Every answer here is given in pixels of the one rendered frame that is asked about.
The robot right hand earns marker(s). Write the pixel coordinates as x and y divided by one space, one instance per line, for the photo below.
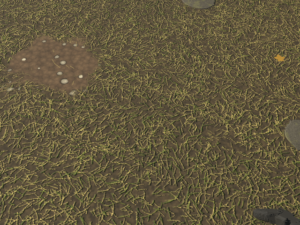
276 216

